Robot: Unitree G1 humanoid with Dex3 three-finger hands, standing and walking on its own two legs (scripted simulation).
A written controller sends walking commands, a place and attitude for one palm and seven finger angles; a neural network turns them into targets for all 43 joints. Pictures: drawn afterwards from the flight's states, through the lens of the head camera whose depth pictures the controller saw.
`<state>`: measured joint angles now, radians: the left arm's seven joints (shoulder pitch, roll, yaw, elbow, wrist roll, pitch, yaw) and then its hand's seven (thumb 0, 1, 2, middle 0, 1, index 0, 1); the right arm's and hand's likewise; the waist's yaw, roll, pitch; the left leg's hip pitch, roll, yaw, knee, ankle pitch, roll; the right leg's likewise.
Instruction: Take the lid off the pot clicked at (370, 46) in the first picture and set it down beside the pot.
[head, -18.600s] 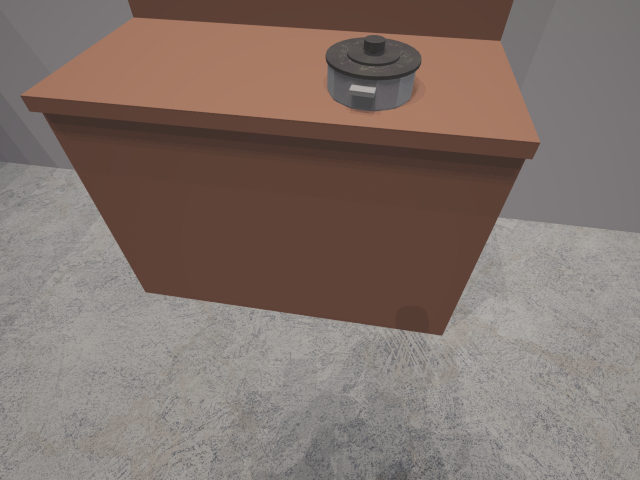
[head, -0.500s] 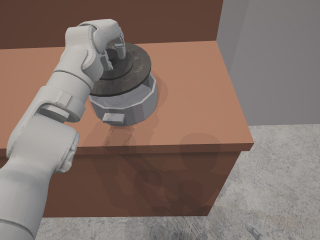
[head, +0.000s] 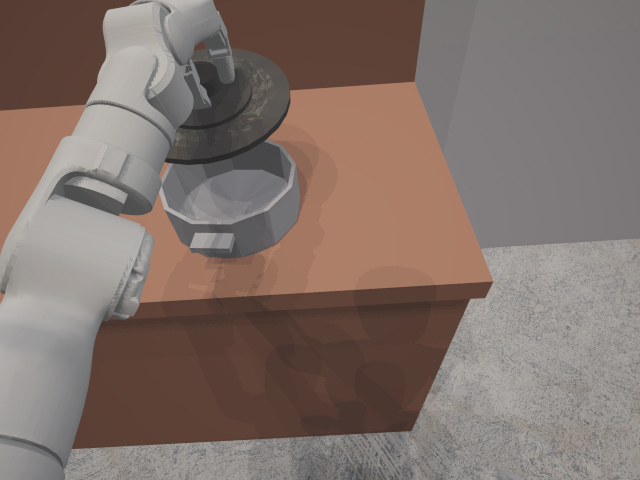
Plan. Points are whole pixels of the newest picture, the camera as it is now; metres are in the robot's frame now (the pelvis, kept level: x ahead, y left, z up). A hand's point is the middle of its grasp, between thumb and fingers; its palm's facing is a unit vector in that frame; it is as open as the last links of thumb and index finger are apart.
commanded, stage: lift the lid straight up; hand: left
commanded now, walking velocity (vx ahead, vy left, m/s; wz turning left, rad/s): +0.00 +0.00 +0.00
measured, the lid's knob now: (199, 80) +0.51 +0.12 +0.26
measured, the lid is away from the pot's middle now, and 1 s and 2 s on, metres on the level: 0.01 0.04 0.18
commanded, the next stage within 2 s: move the lid sideways beside the pot in 0.62 s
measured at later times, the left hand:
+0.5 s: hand (175, 41) +0.47 +0.12 +0.32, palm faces -0.12 -0.06 -0.99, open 7.3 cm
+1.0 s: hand (148, 49) +0.47 +0.15 +0.31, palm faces -0.13 -0.06 -0.99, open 7.4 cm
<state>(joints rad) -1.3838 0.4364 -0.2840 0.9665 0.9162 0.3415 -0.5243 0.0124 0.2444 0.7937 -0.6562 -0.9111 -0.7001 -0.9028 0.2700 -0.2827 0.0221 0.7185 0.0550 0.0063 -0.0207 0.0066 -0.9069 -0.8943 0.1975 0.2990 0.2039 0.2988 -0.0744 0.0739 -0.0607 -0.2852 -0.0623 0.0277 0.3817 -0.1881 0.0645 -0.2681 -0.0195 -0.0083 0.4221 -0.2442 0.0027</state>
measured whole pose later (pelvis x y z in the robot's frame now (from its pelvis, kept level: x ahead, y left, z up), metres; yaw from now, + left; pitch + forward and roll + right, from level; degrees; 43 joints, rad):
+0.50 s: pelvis +0.00 +0.00 +0.00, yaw +1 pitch +5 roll +0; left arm -1.50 0.44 -0.33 0.98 0.93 0.39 -0.56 0.01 0.24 0.80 -0.66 -0.91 -0.71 -0.90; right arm 0.21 -0.27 0.04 0.71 0.07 0.00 -0.03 0.01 -0.91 -0.89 0.20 0.30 0.20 0.30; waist -0.06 0.07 -0.07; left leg -0.30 -0.07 0.02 0.39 -0.18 0.06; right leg -0.28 -0.03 -0.02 0.43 -0.25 0.00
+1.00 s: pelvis -0.01 +0.00 +0.00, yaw +0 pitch +6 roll +0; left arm -1.47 0.52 -0.29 0.97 0.98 0.36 -0.57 0.01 0.24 0.79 -0.66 -0.91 -0.71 -0.91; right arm 0.24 -0.28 0.04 0.69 0.07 0.03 -0.03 0.01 -0.91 -0.89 0.20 0.30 0.20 0.30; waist -0.08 0.06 -0.06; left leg -0.31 -0.06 0.03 0.39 -0.18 0.06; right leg -0.29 -0.02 0.00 0.43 -0.24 0.00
